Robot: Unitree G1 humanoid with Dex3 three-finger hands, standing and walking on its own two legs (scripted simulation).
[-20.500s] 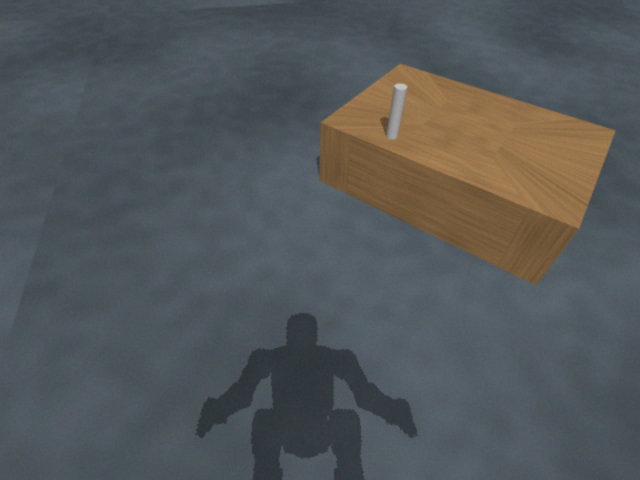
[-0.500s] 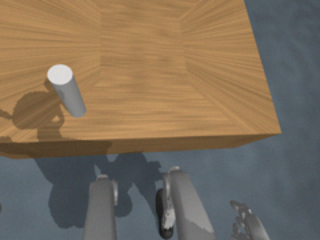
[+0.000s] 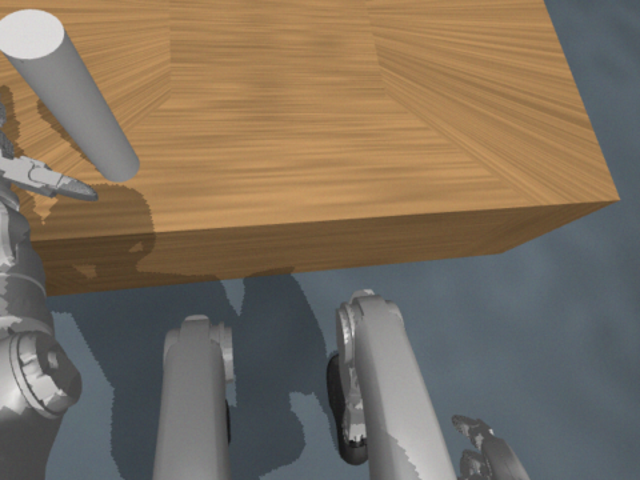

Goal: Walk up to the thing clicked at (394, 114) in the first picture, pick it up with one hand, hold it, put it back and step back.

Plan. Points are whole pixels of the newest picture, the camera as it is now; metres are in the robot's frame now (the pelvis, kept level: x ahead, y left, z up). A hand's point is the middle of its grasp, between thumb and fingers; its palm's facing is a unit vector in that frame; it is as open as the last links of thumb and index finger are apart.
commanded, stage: close in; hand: left
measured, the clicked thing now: (85, 116) +0.53 +0.21 +0.01
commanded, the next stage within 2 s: rest palm in 0.24 s
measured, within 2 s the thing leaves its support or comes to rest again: leaves its support in 1.82 s
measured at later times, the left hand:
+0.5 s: hand (71, 119) +0.52 +0.22 +0.02, palm faces +0.20 -0.98 -0.01, open 17.7 cm
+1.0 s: hand (83, 115) +0.53 +0.21 +0.01, palm faces +0.19 -0.98 -0.03, open 13.7 cm
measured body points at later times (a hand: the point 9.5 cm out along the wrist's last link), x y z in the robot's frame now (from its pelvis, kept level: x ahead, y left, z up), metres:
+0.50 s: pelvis +0.01 +0.01 +0.02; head +0.21 +0.04 +0.41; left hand +0.50 +0.27 +0.02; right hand +0.09 -0.27 -0.10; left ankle +0.08 +0.13 -0.39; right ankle +0.12 -0.14 -0.39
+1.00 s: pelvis +0.00 +0.01 +0.00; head +0.21 +0.04 +0.40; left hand +0.52 +0.26 +0.01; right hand +0.08 -0.27 -0.12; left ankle +0.08 +0.13 -0.39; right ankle +0.12 -0.14 -0.39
